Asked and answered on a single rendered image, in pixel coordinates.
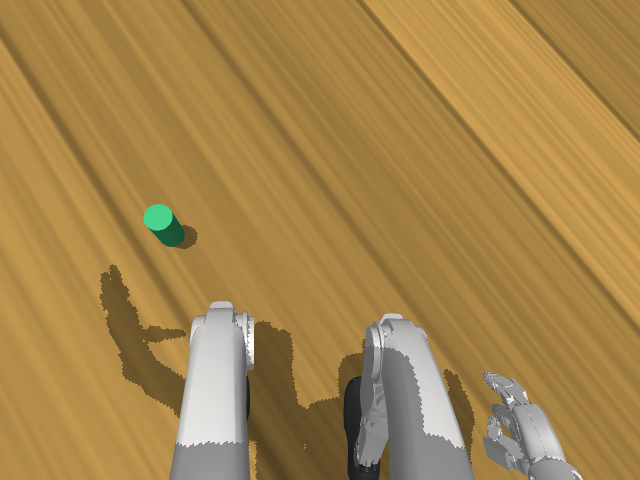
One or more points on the can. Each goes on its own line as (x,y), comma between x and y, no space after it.
(164,225)

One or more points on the right robot hand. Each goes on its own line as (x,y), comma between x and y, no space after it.
(527,423)

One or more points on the right robot arm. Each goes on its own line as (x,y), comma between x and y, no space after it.
(552,469)

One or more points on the right robot foot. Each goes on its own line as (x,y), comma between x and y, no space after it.
(352,419)

